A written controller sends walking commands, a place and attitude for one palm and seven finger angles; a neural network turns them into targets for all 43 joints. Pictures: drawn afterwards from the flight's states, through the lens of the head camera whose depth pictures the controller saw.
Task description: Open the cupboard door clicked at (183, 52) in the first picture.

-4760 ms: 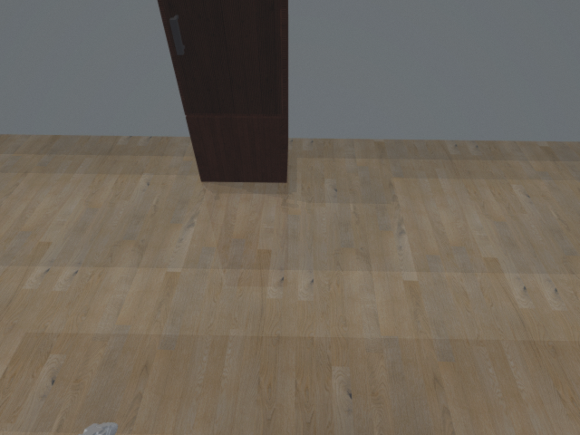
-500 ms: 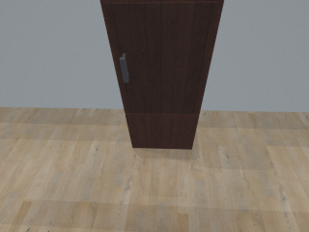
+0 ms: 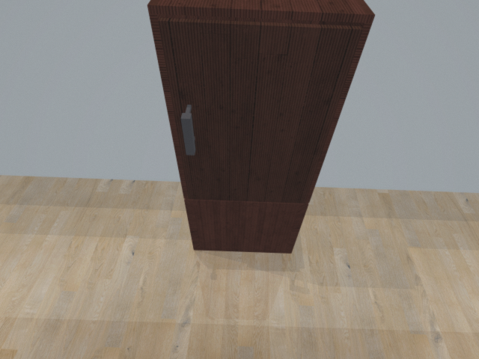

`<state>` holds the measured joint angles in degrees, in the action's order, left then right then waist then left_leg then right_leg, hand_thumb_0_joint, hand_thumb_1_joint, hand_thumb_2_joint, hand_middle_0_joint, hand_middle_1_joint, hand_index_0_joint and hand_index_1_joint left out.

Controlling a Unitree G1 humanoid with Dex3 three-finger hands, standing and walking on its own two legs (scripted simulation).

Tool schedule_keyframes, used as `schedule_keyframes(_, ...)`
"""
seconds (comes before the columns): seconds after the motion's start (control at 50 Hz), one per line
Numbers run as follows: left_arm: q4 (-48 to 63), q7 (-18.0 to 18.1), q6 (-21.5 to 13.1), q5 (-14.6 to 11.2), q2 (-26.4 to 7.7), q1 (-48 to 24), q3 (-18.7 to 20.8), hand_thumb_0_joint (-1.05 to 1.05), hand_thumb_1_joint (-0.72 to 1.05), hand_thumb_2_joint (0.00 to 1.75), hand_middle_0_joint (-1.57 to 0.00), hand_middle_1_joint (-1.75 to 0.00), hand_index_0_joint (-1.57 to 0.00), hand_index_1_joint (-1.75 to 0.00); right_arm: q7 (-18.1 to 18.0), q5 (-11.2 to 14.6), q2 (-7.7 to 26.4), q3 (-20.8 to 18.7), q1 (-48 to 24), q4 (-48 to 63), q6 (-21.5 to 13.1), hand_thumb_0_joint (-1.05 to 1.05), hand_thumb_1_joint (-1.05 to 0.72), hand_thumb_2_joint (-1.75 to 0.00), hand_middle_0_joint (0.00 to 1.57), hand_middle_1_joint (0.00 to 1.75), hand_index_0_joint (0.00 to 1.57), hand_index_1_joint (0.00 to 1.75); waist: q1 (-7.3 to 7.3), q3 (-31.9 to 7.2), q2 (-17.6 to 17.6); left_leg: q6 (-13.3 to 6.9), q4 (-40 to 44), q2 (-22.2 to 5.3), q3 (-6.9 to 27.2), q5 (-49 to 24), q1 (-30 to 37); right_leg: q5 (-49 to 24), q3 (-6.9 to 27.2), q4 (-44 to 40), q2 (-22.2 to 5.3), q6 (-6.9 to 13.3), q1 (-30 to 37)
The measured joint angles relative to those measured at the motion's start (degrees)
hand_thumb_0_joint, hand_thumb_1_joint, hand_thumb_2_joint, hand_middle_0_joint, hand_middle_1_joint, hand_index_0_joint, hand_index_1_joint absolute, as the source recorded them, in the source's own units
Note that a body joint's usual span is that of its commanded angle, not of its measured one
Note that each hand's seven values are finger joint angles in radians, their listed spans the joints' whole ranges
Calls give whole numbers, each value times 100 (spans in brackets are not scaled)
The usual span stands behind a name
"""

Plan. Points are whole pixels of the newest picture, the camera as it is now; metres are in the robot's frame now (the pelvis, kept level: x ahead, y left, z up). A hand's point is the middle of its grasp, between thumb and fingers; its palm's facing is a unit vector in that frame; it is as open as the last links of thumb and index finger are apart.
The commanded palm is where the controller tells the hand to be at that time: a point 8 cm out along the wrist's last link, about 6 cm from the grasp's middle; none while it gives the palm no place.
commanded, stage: take the last steps up to it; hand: left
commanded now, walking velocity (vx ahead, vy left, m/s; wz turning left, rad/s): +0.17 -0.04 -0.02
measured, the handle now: (189, 130) +0.65 +0.17 -0.01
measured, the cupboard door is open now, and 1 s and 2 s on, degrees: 0 0 0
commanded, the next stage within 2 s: come to a stop and stand still in 0.06 s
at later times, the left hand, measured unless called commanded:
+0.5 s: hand out of the picture +0.13 +0.15 -0.17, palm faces +0.07 -0.97 -0.24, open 7.3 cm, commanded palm none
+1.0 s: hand out of the picture +0.09 +0.20 -0.17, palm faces +0.03 -0.97 -0.23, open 7.4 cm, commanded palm none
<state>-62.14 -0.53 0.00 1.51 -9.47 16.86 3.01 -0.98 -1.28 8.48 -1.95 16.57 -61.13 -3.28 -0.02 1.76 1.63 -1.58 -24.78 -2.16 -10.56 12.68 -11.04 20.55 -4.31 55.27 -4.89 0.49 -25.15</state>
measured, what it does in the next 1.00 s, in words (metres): steps on the spot: right foot, then left foot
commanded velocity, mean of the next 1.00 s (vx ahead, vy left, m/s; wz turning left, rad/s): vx -0.06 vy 0.03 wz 0.00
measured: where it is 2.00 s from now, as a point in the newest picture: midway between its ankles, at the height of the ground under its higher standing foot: outside the picture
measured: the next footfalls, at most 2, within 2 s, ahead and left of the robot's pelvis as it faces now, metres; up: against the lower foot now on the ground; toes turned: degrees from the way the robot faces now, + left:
right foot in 0.16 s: +0.15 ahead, -0.13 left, +0.00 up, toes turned -7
left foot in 0.62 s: +0.14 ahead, +0.11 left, +0.00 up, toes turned +4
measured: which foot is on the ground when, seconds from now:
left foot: down 0.00-0.18, up 0.20-0.60, down 0.62-1.00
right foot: up 0.00-0.14, down 0.16-0.64, up 0.66-0.92, down 0.94-1.00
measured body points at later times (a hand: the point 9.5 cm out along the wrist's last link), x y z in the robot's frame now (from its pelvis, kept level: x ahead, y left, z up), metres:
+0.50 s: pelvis +0.09 -0.03 +0.00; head +0.13 -0.05 +0.45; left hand +0.13 +0.20 -0.15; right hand +0.15 -0.27 -0.16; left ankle +0.09 +0.10 -0.70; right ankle +0.11 -0.12 -0.74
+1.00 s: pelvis +0.08 +0.01 +0.00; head +0.09 +0.01 +0.45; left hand +0.09 +0.25 -0.15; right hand +0.14 -0.21 -0.16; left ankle +0.10 +0.11 -0.74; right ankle +0.04 -0.11 -0.74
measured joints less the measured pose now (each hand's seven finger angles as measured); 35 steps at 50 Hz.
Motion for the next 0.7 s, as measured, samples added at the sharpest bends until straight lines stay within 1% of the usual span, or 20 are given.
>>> schedule_keyframes(0.08, 149, 44, 8, 15, -31, -267, 26, 1, 93, 90, -20, -30, -20, -30, 36, -9, -45, -8, 208, -168, 91, 1, -92, -89, 20, 30, 20, 30, 78, 11, -80, 98, 127, 12, 8, 122, 270, -185, -54, -1039, -57, -55, 49)
schedule_keyframes(0.12, 196, 29, -15, 17, -45, -346, 28, 1, 94, 90, -19, -30, -20, -30, 49, -14, -61, -22, 295, -234, 141, 1, -92, -89, 20, 30, 20, 30, 123, 27, -144, 176, -5, -27, 20, 298, 348, -329, -105, -1524, -25, -64, 234)
schedule_keyframes(0.16, 241, 19, -92, 24, -64, -357, 18, 1, 93, 90, -19, -30, -20, -30, 64, -4, -82, -27, 401, -293, 185, 1, -91, -89, 20, 30, 20, 30, 130, 17, -175, 278, -350, -84, 29, 595, 348, -621, -159, -2145, 36, -38, 567)
schedule_keyframes(0.18, 231, 34, -150, 35, -35, -382, 12, 1, 93, 90, -19, -30, -20, -30, 72, 14, -67, -28, 419, -329, 207, 1, -91, -89, 20, 30, 20, 30, 119, 32, -263, 234, -674, -173, 82, 825, 261, -737, -203, -2124, 106, 72, 597)
schedule_keyframes(0.2, 227, 50, -191, 26, 8, -403, -9, 1, 93, 90, -19, -30, -20, -30, 74, 32, -44, -23, 409, -357, 252, 1, -91, -89, 20, 30, 20, 30, 125, 51, -360, 194, -1122, -228, 219, 1197, 99, -661, -272, -2015, 169, 162, 614)
schedule_keyframes(0.22, 222, 68, -224, 5, 52, -404, -39, 1, 93, 90, -19, -30, -20, -30, 69, 42, -25, -12, 379, -382, 305, 1, -91, -89, 20, 30, 20, 30, 123, 52, -417, 173, -1577, -223, 374, 1459, -94, -562, -327, -1996, 211, 225, 666)
schedule_keyframes(0.26, 177, 154, -241, -16, 128, -399, -75, 0, 93, 90, -20, -30, -20, -30, 35, 68, 2, 7, 263, -408, 365, 1, -91, -89, 20, 30, 20, 30, 104, 52, -458, 187, -2178, -171, 587, 1568, -418, -510, -376, -2204, 278, 285, 849)
schedule_keyframes(0.3, 125, 228, -194, -17, 135, -417, -93, 0, 94, 90, -20, -30, -20, -30, -6, 101, 12, 19, 114, -369, 385, 1, -91, -89, 19, 30, 20, 30, 86, 67, -445, 236, -2309, -134, 675, 1487, -629, -597, -382, -2467, 313, 283, 1006)
schedule_keyframes(0.34, 99, 251, -126, -18, 127, -452, -113, 0, 95, 90, -20, -30, -20, -30, -29, 126, 20, 14, -50, -286, 427, 1, -91, -89, 19, 30, 20, 30, 66, 100, -409, 290, -2252, -88, 722, 1407, -770, -648, -375, -2624, 313, 300, 1100)
schedule_keyframes(0.38, 104, 262, -55, -18, 128, -498, -109, 0, 95, 90, -20, -30, -20, -30, -30, 128, 44, -10, -221, -187, 488, 1, -91, -89, 19, 29, 20, 30, 30, 154, -379, 340, -2269, -40, 753, 1344, -897, -659, -374, -2701, 294, 293, 1160)
schedule_keyframes(0.46, 196, 269, 46, -2, 137, -561, -75, 0, 93, 90, -20, -30, -20, -30, -27, 101, 207, -101, -550, -8, 615, 1, -92, -89, 19, 30, 20, 30, -68, 291, -326, 403, -2517, 68, 809, 1280, -1119, -657, -371, -2727, 227, 233, 1199)
schedule_keyframes(0.5, 245, 268, 85, 13, 117, -567, -57, 0, 93, 90, -20, -30, -20, -30, -8, 100, 273, -134, -700, 97, 635, 1, -92, -89, 19, 29, 20, 30, -106, 343, -275, 413, -2498, 98, 821, 1247, -1140, -663, -359, -2716, 193, 189, 1183)
schedule_keyframes(0.54, 280, 263, 116, 26, 72, -563, -35, 0, 92, 90, -20, -30, -20, -30, 6, 103, 310, -148, -825, 200, 625, 1, -92, -89, 19, 29, 20, 30, -134, 372, -201, 404, -2264, 103, 821, 1200, -1058, -664, -345, -2685, 163, 137, 1148)
schedule_keyframes(0.58, 293, 256, 145, 28, 4, -549, -11, 0, 92, 90, -20, -30, -20, -30, 12, 104, 318, -143, -902, 294, 576, 1, -92, -89, 19, 29, 20, 30, -143, 372, -117, 392, -1704, 85, 789, 934, -832, -633, -335, -2589, 132, 67, 1090)
schedule_keyframes(0.6, 291, 253, 159, 15, -34, -533, -1, 0, 91, 90, -20, -30, -20, -30, 15, 99, 319, -132, -917, 333, 538, 1, -92, -89, 19, 29, 20, 30, -142, 358, -83, 378, -1273, 67, 759, 626, -646, -591, -330, -2497, 122, 22, 1049)
schedule_keyframes(0.62, 292, 248, 178, -4, -60, -503, 5, 0, 91, 90, -20, -30, -20, -30, 21, 91, 336, -115, -902, 376, 489, 1, -91, -89, 19, 29, 20, 30, -135, 321, -95, 337, -818, 14, 740, 248, -436, -526, -341, -2365, 139, -27, 991)
schedule_keyframes(0.64, 282, 241, 207, -26, -107, -506, 12, 0, 91, 90, -20, -30, -20, -30, 17, 73, 318, -109, -893, 391, 444, 1, -91, -89, 19, 29, 20, 30, -124, 303, -44, 245, -689, 40, 720, 321, -370, -448, -339, -2218, 99, -80, 930)
schedule_keyframes(0.66, 272, 241, 240, -39, -168, -528, 19, 0, 91, 90, -20, -30, -20, -30, 16, 59, 268, -85, -891, 400, 431, 1, -91, -89, 19, 29, 20, 30, -148, 316, 62, 144, -727, 102, 679, 376, -372, -155, -250, -2028, 60, -109, 869)
schedule_keyframes(0.7, 252, 248, 302, -48, -254, -548, 27, 0, 91, 90, -20, -30, -20, -30, -6, 28, 168, -11, -869, 405, 419, 1, -91, -89, 19, 29, 20, 30, -187, 298, 179, 4, -637, 172, 614, 344, -325, 465, 59, -1409, 128, -139, 690)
